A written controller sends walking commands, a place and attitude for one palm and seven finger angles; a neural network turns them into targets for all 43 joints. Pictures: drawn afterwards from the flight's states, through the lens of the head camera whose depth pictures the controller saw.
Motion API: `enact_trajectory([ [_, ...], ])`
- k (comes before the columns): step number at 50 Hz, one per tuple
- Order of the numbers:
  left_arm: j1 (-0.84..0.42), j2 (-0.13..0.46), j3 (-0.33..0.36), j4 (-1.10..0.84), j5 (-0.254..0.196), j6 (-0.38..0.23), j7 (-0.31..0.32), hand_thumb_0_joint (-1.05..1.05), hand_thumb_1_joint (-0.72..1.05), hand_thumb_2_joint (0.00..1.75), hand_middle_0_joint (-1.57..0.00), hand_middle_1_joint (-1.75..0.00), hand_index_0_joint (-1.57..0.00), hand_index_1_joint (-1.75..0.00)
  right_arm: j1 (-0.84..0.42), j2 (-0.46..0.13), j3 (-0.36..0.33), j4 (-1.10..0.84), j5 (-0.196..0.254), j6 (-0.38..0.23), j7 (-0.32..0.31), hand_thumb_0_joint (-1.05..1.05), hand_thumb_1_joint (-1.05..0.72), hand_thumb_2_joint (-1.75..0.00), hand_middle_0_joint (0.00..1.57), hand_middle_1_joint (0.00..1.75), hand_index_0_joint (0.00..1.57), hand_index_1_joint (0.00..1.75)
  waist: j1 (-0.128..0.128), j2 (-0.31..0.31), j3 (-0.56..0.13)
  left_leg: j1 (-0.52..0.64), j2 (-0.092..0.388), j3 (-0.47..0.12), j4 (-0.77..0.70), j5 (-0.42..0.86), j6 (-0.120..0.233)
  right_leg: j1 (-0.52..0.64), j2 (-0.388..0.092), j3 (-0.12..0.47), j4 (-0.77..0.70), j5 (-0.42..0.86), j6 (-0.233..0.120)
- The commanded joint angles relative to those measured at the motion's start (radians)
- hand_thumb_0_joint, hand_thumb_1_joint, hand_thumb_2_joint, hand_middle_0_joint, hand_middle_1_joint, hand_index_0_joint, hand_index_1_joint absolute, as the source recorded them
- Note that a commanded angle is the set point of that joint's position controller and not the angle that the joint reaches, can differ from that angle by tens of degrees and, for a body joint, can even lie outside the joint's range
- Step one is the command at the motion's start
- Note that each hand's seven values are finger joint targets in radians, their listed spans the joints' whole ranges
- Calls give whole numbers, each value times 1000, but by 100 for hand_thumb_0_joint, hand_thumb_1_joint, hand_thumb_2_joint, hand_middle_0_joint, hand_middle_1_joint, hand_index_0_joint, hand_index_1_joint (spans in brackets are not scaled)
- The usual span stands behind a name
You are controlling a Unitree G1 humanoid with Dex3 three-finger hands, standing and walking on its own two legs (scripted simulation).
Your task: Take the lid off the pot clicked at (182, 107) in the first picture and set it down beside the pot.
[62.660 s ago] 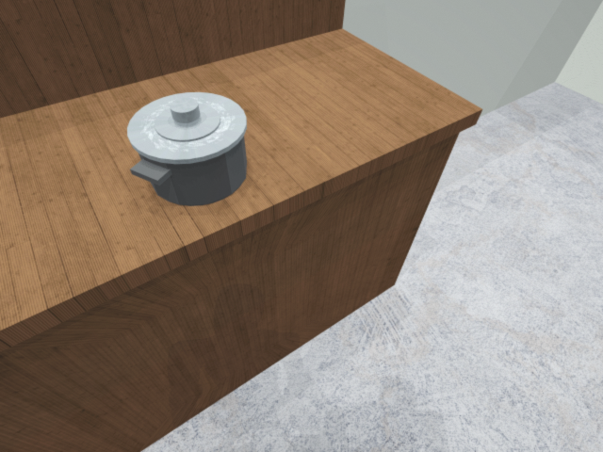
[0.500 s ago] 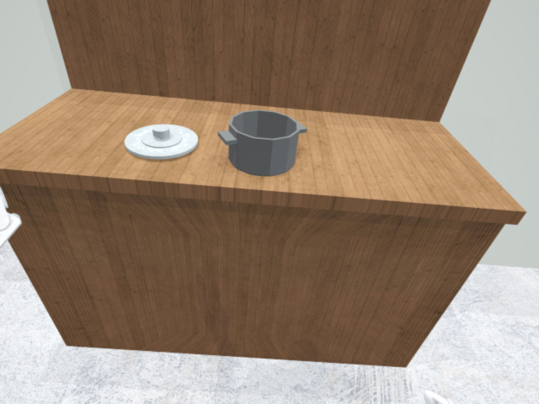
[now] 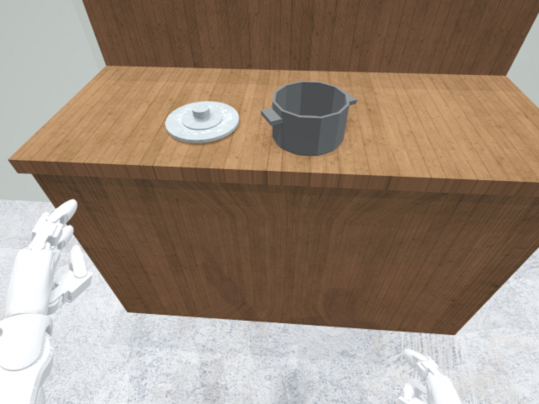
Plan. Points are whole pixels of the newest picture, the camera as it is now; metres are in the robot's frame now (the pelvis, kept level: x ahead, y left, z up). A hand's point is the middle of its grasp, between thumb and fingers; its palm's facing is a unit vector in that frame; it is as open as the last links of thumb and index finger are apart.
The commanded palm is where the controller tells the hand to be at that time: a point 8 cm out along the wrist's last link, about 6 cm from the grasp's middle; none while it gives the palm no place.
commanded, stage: stop stepping back and stand still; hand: left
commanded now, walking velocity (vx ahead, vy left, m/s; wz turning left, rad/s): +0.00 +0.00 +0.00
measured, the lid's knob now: (201, 111) +0.75 +0.21 +0.07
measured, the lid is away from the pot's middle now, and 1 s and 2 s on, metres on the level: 0.26 0.26 0.26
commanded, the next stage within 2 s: let the arm hang, fingers relaxed in 0.76 s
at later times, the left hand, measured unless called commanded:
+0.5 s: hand out of the picture -0.08 +0.20 -0.19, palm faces +0.05 -0.99 -0.16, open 7.4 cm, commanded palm none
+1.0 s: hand out of the picture +0.02 +0.20 -0.17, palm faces +0.04 -0.98 -0.19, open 7.1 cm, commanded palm none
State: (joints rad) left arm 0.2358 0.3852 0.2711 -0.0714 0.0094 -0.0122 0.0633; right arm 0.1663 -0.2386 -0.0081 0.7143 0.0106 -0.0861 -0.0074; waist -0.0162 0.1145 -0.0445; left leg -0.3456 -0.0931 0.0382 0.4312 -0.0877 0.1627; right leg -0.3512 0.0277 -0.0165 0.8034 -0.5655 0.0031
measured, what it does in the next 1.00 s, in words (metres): steps on the spot: right foot, then left foot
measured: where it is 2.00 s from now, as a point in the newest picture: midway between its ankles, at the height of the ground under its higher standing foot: outside the picture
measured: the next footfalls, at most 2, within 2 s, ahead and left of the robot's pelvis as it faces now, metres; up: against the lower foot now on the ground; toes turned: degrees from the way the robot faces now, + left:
right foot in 0.12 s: +0.02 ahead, -0.10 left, +0.00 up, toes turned +1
left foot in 0.32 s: -0.03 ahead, +0.15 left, +0.00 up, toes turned -2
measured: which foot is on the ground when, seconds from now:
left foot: down 0.00-0.12, up 0.14-0.30, down 0.32-1.00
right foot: up 0.00-0.10, down 0.12-1.00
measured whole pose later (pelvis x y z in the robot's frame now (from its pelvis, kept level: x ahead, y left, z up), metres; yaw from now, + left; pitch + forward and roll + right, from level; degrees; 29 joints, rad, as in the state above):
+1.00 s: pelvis -0.04 +0.02 +0.00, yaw -1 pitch -1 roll +0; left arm 0.16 0.15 0.05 1.08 0.00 0.00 0.04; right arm 0.35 -0.11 -0.05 1.07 -0.01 -0.01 -0.05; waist -0.02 0.00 0.05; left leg -0.17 0.01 -0.03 0.50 -0.31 -0.01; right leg -0.26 0.02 0.03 0.51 -0.23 0.00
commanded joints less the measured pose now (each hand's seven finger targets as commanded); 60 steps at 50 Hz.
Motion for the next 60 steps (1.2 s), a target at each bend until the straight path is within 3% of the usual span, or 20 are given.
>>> enact_trajectory([
  [1, 150, -41, -143, 323, -1, 79, -46, 0, 90, 90, -20, -30, -20, -30, -11, -192, -59, -89, -1, 38, -19, 0, -90, -90, 20, 30, 20, 30, 36, -216, -6, 0, 287, -344, -140, 73, -333, -1, 14, 53, 123, 16, -8],
  [2, 188, -37, -147, 399, 0, 90, -47, 0, 90, 90, -20, -30, -20, -30, -51, -173, -50, -93, -9, 48, -20, 0, -90, -90, 20, 30, 20, 30, 64, -135, 33, -133, 235, -307, -217, -91, -392, 95, 13, 25, 63, 27, -19],
  [4, 310, 15, -133, 578, 21, 92, -51, 0, 90, 90, -20, -30, -20, -30, -106, -154, -55, -64, -22, 67, -15, 0, -90, -90, 20, 30, 20, 30, 130, -144, 65, -391, 149, -233, -121, -514, -305, 336, -62, 50, -135, 136, -104],
  [5, 255, 65, -137, 622, 41, 84, -48, 0, 90, 90, -20, -30, -20, -30, -44, -113, -59, -40, -21, 77, -9, 0, -90, -90, 20, 30, 20, 30, 92, -359, 45, -333, 49, -157, 208, -611, -219, 197, -192, 260, -335, 1, -177],
  [6, 90, 100, -158, 594, 48, 75, -43, 0, 90, 90, -20, -30, -20, -30, 28, -92, -75, -42, -19, 101, -10, 0, -90, -90, 20, 30, 20, 30, 23, -470, 49, -151, -28, -76, 693, -445, -198, -134, -405, 580, -647, -277, -269],
  [8, -201, 62, -183, 620, 37, 46, -14, 0, 90, 90, -20, -30, -20, -30, 99, -89, -80, 4, -27, 131, -3, 0, -90, -90, 20, 30, 20, 30, -106, -346, 115, -12, 52, -205, 1111, -358, -180, -509, -428, 638, -712, -309, -279],
  [9, -211, 33, -199, 667, 38, 22, -13, 0, 90, 90, -20, -30, -20, -30, 149, -97, -78, 35, -29, 126, 3, 0, -90, -90, 20, 30, 20, 30, -135, -236, 127, 2, 76, -197, 1081, -321, -177, -510, -370, 538, -678, -237, -231],
  [11, -83, 8, -204, 784, 36, 4, -17, 0, 90, 90, -20, -30, -20, -30, 179, -64, -70, 61, -26, 101, 4, 0, -90, -90, 20, 30, 20, 30, -93, -3, 91, 6, 132, -154, 697, -458, -155, -282, -313, 407, -555, 30, -207],
  [13, 25, 0, -200, 906, 24, 14, -27, 0, 90, 90, -20, -30, -20, -30, 256, -10, -65, 125, -17, 80, -7, 0, -90, -90, 20, 30, 20, 30, -64, 12, 84, 109, 130, -103, 195, -493, -141, -170, -262, 329, -400, 124, -175],
  [14, 83, -45, -210, 951, 7, 20, -36, 0, 90, 90, -20, -30, -20, -30, 325, -4, -58, 168, -18, 63, -13, 0, -90, -90, 20, 30, 20, 30, -49, 126, 92, 186, 120, -99, -31, -362, -137, -175, -164, 230, -217, 117, -137],
  [15, 164, -110, -218, 979, -12, 20, -50, 0, 90, 90, -20, -30, -20, -30, 312, -50, -62, 167, -18, 46, -22, 0, -90, -90, 20, 30, 20, 30, -11, 418, 74, 205, 308, -435, -139, -258, -98, -291, -41, 71, -17, 56, -59],
  [16, 145, -98, -217, 990, -13, 18, -54, 0, 90, 90, -20, -30, -20, -30, 279, -79, -64, 141, -25, 58, -44, 0, -90, -90, 20, 30, 20, 30, -5, 364, 66, 143, 382, -487, -124, -133, -36, -288, -38, 52, 54, 42, -24],
  [17, 98, -102, -219, 990, -15, 19, -63, 0, 90, 90, -20, -30, -20, -30, 245, -50, -59, 113, -33, 65, -56, 0, -90, -90, 20, 30, 20, 30, -1, 130, 95, 40, 410, -431, -130, -91, 11, -179, -58, 66, 82, 102, -25],
  [18, 117, -158, -228, 1017, -9, 15, -68, 0, 90, 90, -20, -30, -20, -30, 224, -57, -61, 126, -39, 64, -66, 0, -90, -90, 20, 30, 20, 30, 20, -42, -4, -16, 362, -365, -98, -92, -15, -42, -38, 40, 60, 140, -26],
  [19, 100, -186, -233, 1059, 0, 22, -66, 0, 90, 90, -20, -30, -20, -30, 218, -62, -60, 158, -34, 51, -66, 0, -90, -90, 20, 30, 20, 30, 21, 124, -8, 6, 320, -362, -79, -44, -27, -36, -32, 26, 16, 189, -10],
  [20, 87, -162, -231, 1070, -3, 20, -65, 0, 90, 90, -20, -30, -20, -30, 230, -31, -54, 178, -29, 52, -67, 0, -90, -90, 20, 30, 20, 30, 14, 181, 16, 17, 304, -312, -51, 59, -44, 1, -37, 23, -44, 232, -10],
  [23, 147, -150, -234, 1129, -11, -3, -56, 0, 90, 90, -20, -30, -20, -30, 273, 21, -45, 226, -13, 52, -66, 0, -90, -90, 20, 30, 20, 30, 35, -86, 14, 3, 198, -165, 84, 122, -121, 196, -75, 101, -281, 563, -37],
  [25, 123, -123, -237, 1150, -13, -10, -43, 0, 90, 90, -20, -30, -20, -30, 337, 58, -46, 257, -3, 56, -53, 0, -90, -90, 20, 30, 20, 30, 2, -179, 20, 18, 123, -87, 118, -127, -154, 183, -173, 179, -358, 592, -86],
  [34, 18, -152, -225, 1144, -8, 20, -25, 0, 90, 90, -20, -30, -20, -30, 296, 73, -51, 325, -23, 69, -43, 0, -90, -90, 20, 30, 20, 30, 21, -120, 153, -14, 188, -165, -62, -147, -115, 158, -72, 89, -345, 388, -43],
  [60, 25, -150, -221, 1184, -6, 6, -27, 0, 90, 90, -20, -30, -20, -30, 278, 55, -52, 348, -20, 78, -44, 0, -90, -90, 20, 30, 20, 30, -5, -116, 125, 114, 165, -101, -13, -109, -137, 134, -92, 145, -419, 396, -58],
])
